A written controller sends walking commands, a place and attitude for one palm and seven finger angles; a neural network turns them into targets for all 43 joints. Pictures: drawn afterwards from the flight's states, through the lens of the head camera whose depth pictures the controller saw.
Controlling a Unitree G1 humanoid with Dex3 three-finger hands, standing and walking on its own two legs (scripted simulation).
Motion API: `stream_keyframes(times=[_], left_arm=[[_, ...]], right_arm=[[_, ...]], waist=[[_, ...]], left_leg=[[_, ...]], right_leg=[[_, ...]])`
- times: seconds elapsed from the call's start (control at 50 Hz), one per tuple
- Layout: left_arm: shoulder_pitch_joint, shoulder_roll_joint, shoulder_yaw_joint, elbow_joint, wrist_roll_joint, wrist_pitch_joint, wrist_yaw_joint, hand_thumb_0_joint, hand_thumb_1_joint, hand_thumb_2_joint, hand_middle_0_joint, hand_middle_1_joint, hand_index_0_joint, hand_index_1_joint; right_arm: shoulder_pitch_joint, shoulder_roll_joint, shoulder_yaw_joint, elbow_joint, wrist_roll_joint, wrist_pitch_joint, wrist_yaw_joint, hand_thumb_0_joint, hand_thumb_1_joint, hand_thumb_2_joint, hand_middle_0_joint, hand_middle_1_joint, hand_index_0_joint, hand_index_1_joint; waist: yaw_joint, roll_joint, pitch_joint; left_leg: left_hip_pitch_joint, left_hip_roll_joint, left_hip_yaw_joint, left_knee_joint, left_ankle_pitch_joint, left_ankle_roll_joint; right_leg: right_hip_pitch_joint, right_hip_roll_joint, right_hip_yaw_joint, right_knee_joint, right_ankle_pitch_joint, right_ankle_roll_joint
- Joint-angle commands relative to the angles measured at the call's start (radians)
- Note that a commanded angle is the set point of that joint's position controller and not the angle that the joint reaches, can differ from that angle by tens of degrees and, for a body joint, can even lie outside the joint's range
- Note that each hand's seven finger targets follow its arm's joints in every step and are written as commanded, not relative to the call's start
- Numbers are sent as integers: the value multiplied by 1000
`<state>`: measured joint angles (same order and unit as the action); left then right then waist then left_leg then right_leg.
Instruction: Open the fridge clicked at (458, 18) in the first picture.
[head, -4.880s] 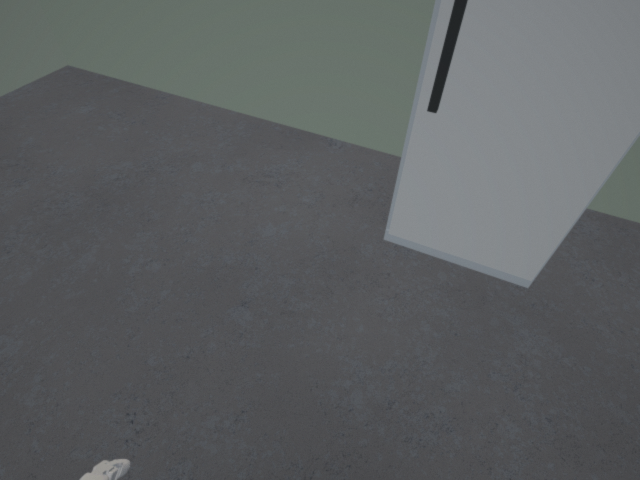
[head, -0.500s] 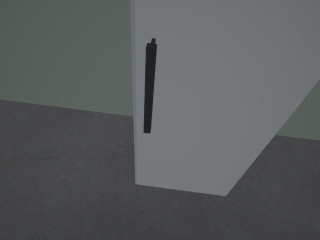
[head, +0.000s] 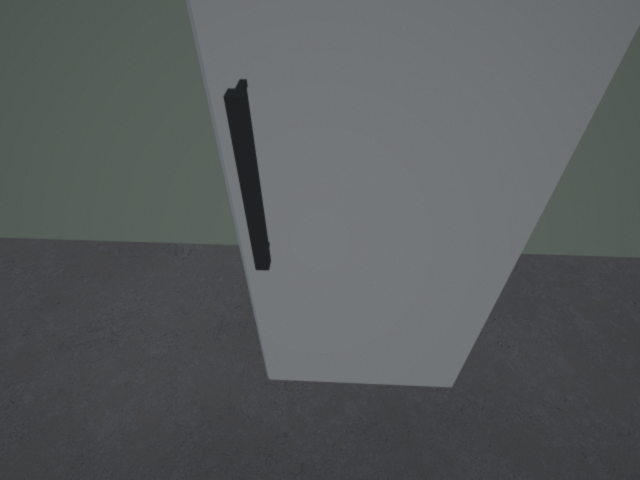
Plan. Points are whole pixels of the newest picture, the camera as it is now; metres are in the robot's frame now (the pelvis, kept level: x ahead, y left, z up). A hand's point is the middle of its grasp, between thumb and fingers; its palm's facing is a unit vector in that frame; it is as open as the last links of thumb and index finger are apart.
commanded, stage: come to a stop and stand still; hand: left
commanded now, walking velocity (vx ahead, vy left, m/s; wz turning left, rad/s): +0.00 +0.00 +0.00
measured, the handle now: (254, 187) +0.54 +0.13 +0.09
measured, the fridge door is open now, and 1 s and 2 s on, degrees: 0 0 0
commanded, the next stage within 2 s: look again from close up in 0.76 s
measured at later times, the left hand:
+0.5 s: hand out of the picture -0.06 +0.16 -0.17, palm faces +0.06 -0.98 -0.17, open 7.4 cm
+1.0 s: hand out of the picture -0.04 +0.18 -0.17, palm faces +0.06 -0.98 -0.16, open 7.4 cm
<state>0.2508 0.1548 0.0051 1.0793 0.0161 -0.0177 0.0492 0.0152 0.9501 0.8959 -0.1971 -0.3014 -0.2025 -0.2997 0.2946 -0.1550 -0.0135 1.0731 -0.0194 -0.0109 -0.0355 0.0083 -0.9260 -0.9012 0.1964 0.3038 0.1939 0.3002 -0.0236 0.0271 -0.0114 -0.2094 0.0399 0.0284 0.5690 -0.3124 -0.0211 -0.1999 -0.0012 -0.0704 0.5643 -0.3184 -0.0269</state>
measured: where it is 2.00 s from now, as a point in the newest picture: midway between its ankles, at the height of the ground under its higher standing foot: outside the picture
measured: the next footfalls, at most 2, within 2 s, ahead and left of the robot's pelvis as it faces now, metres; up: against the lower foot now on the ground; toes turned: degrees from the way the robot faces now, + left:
none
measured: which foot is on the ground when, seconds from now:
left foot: down 0.00-1.00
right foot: down 0.00-1.00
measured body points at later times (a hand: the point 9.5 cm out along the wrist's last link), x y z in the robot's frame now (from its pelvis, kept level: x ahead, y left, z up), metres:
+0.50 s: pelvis -0.02 +0.00 +0.01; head -0.03 +0.00 +0.46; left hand -0.06 +0.21 -0.15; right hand -0.05 -0.21 -0.15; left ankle +0.00 +0.13 -0.73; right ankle -0.01 -0.10 -0.73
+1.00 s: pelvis -0.03 +0.02 +0.01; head -0.04 +0.02 +0.46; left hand -0.05 +0.23 -0.15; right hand -0.04 -0.19 -0.15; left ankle +0.00 +0.13 -0.73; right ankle -0.01 -0.10 -0.73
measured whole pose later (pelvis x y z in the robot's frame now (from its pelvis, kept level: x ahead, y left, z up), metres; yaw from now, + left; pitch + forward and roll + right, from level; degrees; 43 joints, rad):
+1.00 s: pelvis -0.03 +0.02 +0.01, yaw +1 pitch -2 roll +0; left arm 0.35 0.11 0.00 1.09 0.02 -0.02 0.04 0.01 0.91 0.90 -0.19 -0.30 -0.20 -0.30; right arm 0.33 -0.11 0.00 1.11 -0.01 -0.02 -0.02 0.00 -0.91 -0.90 0.20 0.30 0.19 0.30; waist 0.00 0.00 0.00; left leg -0.23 0.00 0.03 0.47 -0.21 0.01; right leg -0.22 -0.03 -0.07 0.47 -0.22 0.00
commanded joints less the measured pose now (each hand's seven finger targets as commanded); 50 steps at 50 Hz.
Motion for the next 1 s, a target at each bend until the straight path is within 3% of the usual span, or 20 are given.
stream_keyframes(times=[0.0,0.08,0.16,0.28,0.36,0.58,0.7,0.98], left_arm=[[74,101,16,-31,0,-13,-7,0,900,900,-200,-300,-200,-300],[74,113,18,-44,-2,-14,-10,0,900,900,-200,-300,-200,-300],[86,117,19,-48,-2,-13,-13,0,900,900,-200,-300,-200,-300],[118,108,19,-35,-4,-13,-14,0,900,900,-200,-300,-200,-300],[140,98,20,-27,-4,-15,-13,0,900,900,-200,-300,-200,-300],[174,66,18,-10,-3,-7,-11,0,900,900,-200,-300,-200,-300],[183,54,18,-12,-1,-7,-10,0,900,900,-200,-300,-200,-300],[182,40,17,-16,2,-7,-9,0,900,900,-200,-300,-200,-300]], right_arm=[[73,-56,0,-33,2,-10,4,0,-900,-900,200,300,200,300],[60,-76,1,-38,1,-8,7,0,-900,-900,200,300,200,300],[55,-79,4,-36,1,-5,10,0,-900,-900,200,300,200,300],[71,-74,8,-16,2,-7,11,0,-900,-900,200,300,200,300],[86,-66,8,-3,5,-11,9,0,-900,-900,200,300,200,300],[120,-44,9,21,4,-10,6,0,-900,-900,200,300,200,300],[123,-40,6,17,5,-14,5,0,-900,-900,200,300,200,300],[106,-46,-1,6,4,-15,6,0,-900,-900,200,300,200,300]], waist=[[5,-40,119],[6,-80,101],[9,-66,126],[14,-34,120],[18,-49,89],[24,-20,133],[28,-9,112],[27,-25,130]], left_leg=[[-37,51,-51,-133,158,36],[-29,38,-44,-144,128,32],[-37,29,-45,-163,84,31],[-49,31,-49,-185,68,31],[-50,33,-49,-185,85,32],[-117,37,-70,-219,11,38],[-119,47,-87,-230,20,44],[-128,52,-104,-255,-15,49]], right_leg=[[-69,-106,120,-178,158,-21],[-54,-117,129,-211,113,-21],[-76,-119,142,-250,6,-23],[-63,-115,138,-260,-24,-23],[-31,-118,131,-254,3,-23],[-39,-107,114,-236,-33,-21],[-21,-103,102,-212,19,-19],[-35,-101,96,-196,45,-12]])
